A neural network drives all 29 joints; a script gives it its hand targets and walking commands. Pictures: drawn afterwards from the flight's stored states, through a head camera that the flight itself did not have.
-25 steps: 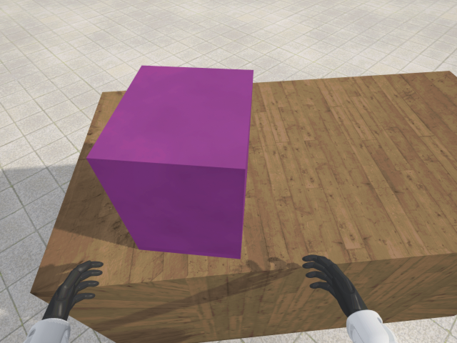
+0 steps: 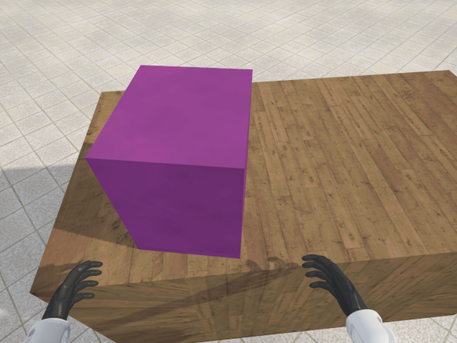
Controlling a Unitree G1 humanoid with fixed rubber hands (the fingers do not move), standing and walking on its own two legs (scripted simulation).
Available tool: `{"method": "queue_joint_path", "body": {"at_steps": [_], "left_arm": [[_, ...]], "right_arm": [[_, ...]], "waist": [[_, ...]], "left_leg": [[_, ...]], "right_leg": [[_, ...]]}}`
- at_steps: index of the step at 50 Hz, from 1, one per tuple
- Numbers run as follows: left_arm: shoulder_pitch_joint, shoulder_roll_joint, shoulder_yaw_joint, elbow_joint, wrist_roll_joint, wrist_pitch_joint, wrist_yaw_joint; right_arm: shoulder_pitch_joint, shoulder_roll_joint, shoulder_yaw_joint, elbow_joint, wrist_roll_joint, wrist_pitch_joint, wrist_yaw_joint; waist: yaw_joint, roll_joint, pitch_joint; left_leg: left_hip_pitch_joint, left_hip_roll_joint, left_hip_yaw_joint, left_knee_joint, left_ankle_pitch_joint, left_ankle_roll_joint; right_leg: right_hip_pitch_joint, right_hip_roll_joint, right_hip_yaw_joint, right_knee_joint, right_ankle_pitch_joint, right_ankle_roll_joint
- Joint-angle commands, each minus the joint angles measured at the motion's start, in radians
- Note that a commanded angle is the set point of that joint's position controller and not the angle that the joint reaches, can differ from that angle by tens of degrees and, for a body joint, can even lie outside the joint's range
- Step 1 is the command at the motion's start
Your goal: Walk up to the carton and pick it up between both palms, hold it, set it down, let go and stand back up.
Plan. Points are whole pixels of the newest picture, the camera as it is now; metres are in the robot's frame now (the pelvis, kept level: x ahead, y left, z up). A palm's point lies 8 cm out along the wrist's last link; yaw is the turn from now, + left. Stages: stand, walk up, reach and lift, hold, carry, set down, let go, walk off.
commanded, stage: stand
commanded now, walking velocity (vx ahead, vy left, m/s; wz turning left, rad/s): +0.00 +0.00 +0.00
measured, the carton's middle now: (192, 165) +0.44 +0.06 +0.06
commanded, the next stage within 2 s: none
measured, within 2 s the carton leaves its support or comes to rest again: neither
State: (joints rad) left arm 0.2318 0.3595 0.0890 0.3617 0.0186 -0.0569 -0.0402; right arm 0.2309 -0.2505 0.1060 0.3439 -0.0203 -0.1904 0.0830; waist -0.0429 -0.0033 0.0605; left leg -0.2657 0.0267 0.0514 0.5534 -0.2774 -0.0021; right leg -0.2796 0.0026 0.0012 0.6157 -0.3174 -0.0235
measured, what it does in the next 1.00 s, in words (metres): stands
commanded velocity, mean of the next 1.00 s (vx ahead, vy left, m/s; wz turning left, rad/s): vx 0.00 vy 0.00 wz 0.00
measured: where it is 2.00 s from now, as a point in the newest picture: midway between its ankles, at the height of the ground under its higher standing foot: outside the picture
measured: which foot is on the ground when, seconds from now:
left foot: down 0.00-1.00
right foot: down 0.00-1.00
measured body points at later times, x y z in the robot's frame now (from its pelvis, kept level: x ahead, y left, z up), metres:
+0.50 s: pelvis +0.00 +0.00 +0.00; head +0.01 -0.01 +0.45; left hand +0.21 +0.27 -0.01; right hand +0.20 -0.20 -0.03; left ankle +0.04 +0.14 -0.73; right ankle +0.03 -0.10 -0.73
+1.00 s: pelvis +0.00 +0.00 +0.00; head +0.01 -0.01 +0.45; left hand +0.21 +0.27 -0.01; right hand +0.20 -0.20 -0.03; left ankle +0.04 +0.14 -0.73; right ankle +0.03 -0.10 -0.73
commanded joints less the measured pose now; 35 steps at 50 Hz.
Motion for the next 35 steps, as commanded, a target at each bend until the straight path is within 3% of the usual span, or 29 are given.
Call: {"method": "queue_joint_path", "body": {"at_steps": [1, 2, 3, 4, 5, 6, 8, 9, 11, 12, 13, 14, 15, 16, 17, 18, 20, 21, 22, 25, 26, 27, 29, 30, 31, 32, 33, 34, 35], "left_arm": [[-0.05, 0.21, 0.043, 0.088, -0.008, 0.022, 0.012], [-0.024, 0.231, 0.045, 0.104, 0.002, 0.02, 0.012], [-0.041, 0.204, 0.04, 0.081, -0.002, 0.02, 0.015], [-0.028, 0.224, 0.047, 0.098, -0.012, 0.025, 0.008], [-0.045, 0.224, 0.047, 0.085, -0.011, 0.023, 0.014], [-0.038, 0.228, 0.039, 0.103, -0.002, 0.027, 0.014], [-0.051, 0.229, 0.042, 0.084, -0.002, 0.014, 0.017], [-0.025, 0.213, 0.044, 0.085, -0.002, 0.015, 0.018], [0.012, 0.234, 0.045, 0.116, -0.009, 0.026, 0.012], [-0.023, 0.202, 0.038, 0.106, -0.014, 0.028, 0.012], [-0.013, 0.212, 0.044, 0.098, -0.006, 0.016, 0.018], [0.0, 0.212, 0.043, 0.094, -0.01, 0.015, 0.014], [-0.064, 0.224, 0.047, 0.078, -0.008, 0.022, 0.022], [-0.074, 0.221, 0.048, 0.076, -0.004, 0.024, 0.026], [-0.037, 0.231, 0.052, 0.093, -0.006, 0.025, 0.021], [-0.008, 0.219, 0.042, 0.096, -0.005, 0.025, 0.021], [-0.046, 0.235, 0.057, 0.09, -0.002, 0.025, 0.013], [-0.066, 0.221, 0.048, 0.098, -0.002, 0.038, 0.01], [-0.028, 0.18, 0.043, 0.084, -0.02, 0.036, 0.004], [-0.065, 0.205, 0.043, 0.081, -0.007, 0.038, 0.001], [-0.024, 0.213, 0.049, 0.107, -0.002, 0.038, 0.015], [0.002, 0.199, 0.041, 0.099, 0.0, 0.033, 0.015], [0.003, 0.204, 0.037, 0.089, -0.011, 0.025, 0.013], [-0.058, 0.196, 0.042, 0.08, -0.007, 0.026, 0.022], [-0.04, 0.192, 0.042, 0.089, -0.007, 0.021, 0.014], [-0.057, 0.216, 0.042, 0.089, 0.001, 0.025, 0.016], [-0.049, 0.201, 0.041, 0.073, -0.007, 0.021, 0.011], [-0.084, 0.204, 0.039, 0.077, -0.002, 0.021, 0.009], [-0.052, 0.23, 0.048, 0.08, -0.01, 0.023, 0.013]], "right_arm": [[-0.113, -0.333, -0.18, 0.126, -0.021, 0.121, -0.091], [-0.045, -0.328, -0.175, 0.149, -0.016, 0.125, -0.09], [-0.114, -0.353, -0.182, 0.126, -0.027, 0.124, -0.091], [-0.081, -0.356, -0.18, 0.134, -0.024, 0.126, -0.1], [-0.059, -0.339, -0.187, 0.144, -0.018, 0.128, -0.101], [-0.081, -0.34, -0.186, 0.135, -0.027, 0.131, -0.102], [-0.046, -0.343, -0.187, 0.142, -0.016, 0.128, -0.1], [-0.08, -0.342, -0.186, 0.139, -0.031, 0.118, -0.099], [-0.109, -0.351, -0.192, 0.132, -0.029, 0.116, -0.093], [-0.079, -0.386, -0.203, 0.137, -0.023, 0.12, -0.098], [-0.096, -0.336, -0.185, 0.143, -0.025, 0.118, -0.094], [-0.084, -0.356, -0.193, 0.137, -0.022, 0.12, -0.098], [-0.064, -0.348, -0.187, 0.145, -0.024, 0.127, -0.099], [-0.086, -0.316, -0.183, 0.138, -0.018, 0.123, -0.094], [-0.049, -0.325, -0.178, 0.146, -0.02, 0.127, -0.097], [-0.1, -0.329, -0.176, 0.128, -0.027, 0.124, -0.096], [-0.063, -0.361, -0.191, 0.145, -0.026, 0.132, -0.1], [-0.083, -0.349, -0.186, 0.15, -0.023, 0.132, -0.102], [-0.114, -0.372, -0.19, 0.141, -0.026, 0.131, -0.102], [-0.062, -0.378, -0.203, 0.139, -0.025, 0.134, -0.102], [-0.094, -0.328, -0.184, 0.143, -0.016, 0.132, -0.093], [-0.079, -0.336, -0.181, 0.133, -0.03, 0.132, -0.099], [-0.094, -0.363, -0.177, 0.14, -0.021, 0.129, -0.1], [-0.083, -0.319, -0.171, 0.13, -0.014, 0.125, -0.098], [-0.099, -0.337, -0.172, 0.147, -0.021, 0.121, -0.094], [-0.073, -0.34, -0.179, 0.141, -0.024, 0.122, -0.097], [-0.076, -0.36, -0.179, 0.139, -0.022, 0.121, -0.095], [-0.063, -0.348, -0.169, 0.153, -0.02, 0.125, -0.096], [-0.075, -0.338, -0.176, 0.144, -0.011, 0.132, -0.092]], "waist": [[0.061, 0.061, 0.024], [0.036, 0.065, 0.003], [0.068, 0.097, 0.033], [0.045, 0.066, 0.009], [0.047, 0.116, 0.069], [0.041, 0.041, 0.065], [0.029, 0.061, 0.052], [0.05, 0.105, 0.049], [0.066, 0.069, 0.024], [0.054, 0.058, 0.049], [0.069, 0.058, 0.038], [0.052, 0.098, 0.052], [0.036, 0.078, 0.055], [0.038, 0.106, 0.024], [0.036, 0.06, 0.038], [0.052, 0.062, 0.032], [0.047, 0.141, 0.065], [0.038, 0.117, 0.068], [0.074, 0.141, 0.052], [0.03, 0.101, 0.02], [0.059, 0.028, 0.06], [0.047, 0.12, 0.08], [0.07, 0.102, 0.034], [0.031, 0.167, 0.045], [0.059, 0.084, 0.002], [0.037, 0.05, 0.024], [0.046, 0.109, -0.004], [0.038, 0.046, 0.075], [0.037, 0.077, 0.009]], "left_leg": [[-0.113, 0.081, -0.137, -0.114, -0.281, 0.059], [-0.112, 0.073, -0.147, -0.137, -0.318, 0.049], [-0.129, 0.051, -0.106, -0.113, -0.292, 0.037], [-0.077, 0.044, -0.102, -0.078, -0.296, 0.036], [-0.101, 0.051, -0.102, -0.083, -0.296, 0.041], [-0.104, 0.055, -0.121, -0.09, -0.364, 0.039], [-0.106, 0.047, -0.113, -0.091, -0.326, 0.039], [-0.101, 0.071, -0.124, -0.097, -0.336, 0.038], [-0.117, 0.074, -0.16, -0.13, -0.365, 0.041], [-0.151, 0.065, -0.145, -0.136, -0.354, 0.032], [-0.149, 0.07, -0.126, -0.12, -0.314, 0.046], [-0.107, 0.064, -0.125, -0.112, -0.266, 0.032], [-0.104, 0.057, -0.104, -0.097, -0.243, 0.035], [-0.124, 0.058, -0.113, -0.117, -0.301, 0.043], [-0.124, 0.054, -0.125, -0.116, -0.286, 0.039], [-0.107, 0.072, -0.15, -0.1, -0.335, 0.053], [-0.164, 0.066, -0.114, -0.156, -0.364, 0.042], [-0.176, 0.077, -0.145, -0.186, -0.401, 0.043], [-0.17, 0.081, -0.148, -0.192, -0.401, 0.035], [-0.159, 0.057, -0.097, -0.157, -0.421, 0.015], [-0.139, 0.079, -0.141, -0.145, -0.398, 0.03], [-0.177, 0.074, -0.125, -0.153, -0.413, 0.038], [-0.136, 0.078, -0.15, -0.132, -0.367, 0.042], [-0.142, 0.074, -0.14, -0.121, -0.301, 0.049], [-0.118, 0.079, -0.138, -0.115, -0.274, 0.048], [-0.134, 0.074, -0.136, -0.112, -0.297, 0.042], [-0.128, 0.066, -0.146, -0.127, -0.329, 0.042], [-0.141, 0.057, -0.126, -0.118, -0.318, 0.043], [-0.099, 0.065, -0.119, -0.093, -0.299, 0.043]], "right_leg": [[-0.104, -0.074, 0.097, -0.147, -0.189, -0.048], [-0.091, -0.066, 0.11, -0.143, -0.251, -0.049], [-0.104, -0.073, 0.106, -0.152, -0.224, -0.047], [-0.159, -0.091, 0.15, -0.182, -0.293, -0.056], [-0.199, -0.097, 0.15, -0.189, -0.293, -0.061], [-0.209, -0.068, 0.113, -0.191, -0.351, -0.041], [-0.192, -0.081, 0.14, -0.174, -0.337, -0.051], [-0.186, -0.082, 0.14, -0.17, -0.314, -0.051], [-0.144, -0.063, 0.1, -0.153, -0.285, -0.048], [-0.119, -0.055, 0.092, -0.142, -0.271, -0.049], [-0.113, -0.085, 0.133, -0.142, -0.232, -0.057], [-0.143, -0.07, 0.127, -0.152, -0.23, -0.058], [-0.139, -0.088, 0.121, -0.165, -0.22, -0.047], [-0.115, -0.084, 0.109, -0.14, -0.215, -0.051], [-0.125, -0.078, 0.126, -0.157, -0.294, -0.056], [-0.16, -0.076, 0.135, -0.163, -0.303, -0.058], [-0.123, -0.074, 0.086, -0.142, -0.252, -0.046], [-0.112, -0.056, 0.072, -0.122, -0.24, -0.043], [-0.104, -0.046, 0.063, -0.113, -0.221, -0.038], [-0.139, -0.061, 0.079, -0.135, -0.308, -0.048], [-0.158, -0.056, 0.097, -0.141, -0.304, -0.047], [-0.153, -0.075, 0.113, -0.135, -0.293, -0.053], [-0.135, -0.063, 0.099, -0.126, -0.269, -0.053], [-0.115, -0.075, 0.108, -0.121, -0.186, -0.058], [-0.082, -0.074, 0.111, -0.125, -0.153, -0.055], [-0.1, -0.07, 0.108, -0.141, -0.202, -0.056], [-0.097, -0.069, 0.112, -0.132, -0.214, -0.05], [-0.139, -0.085, 0.139, -0.171, -0.257, -0.051], [-0.147, -0.073, 0.116, -0.161, -0.255, -0.049]]}}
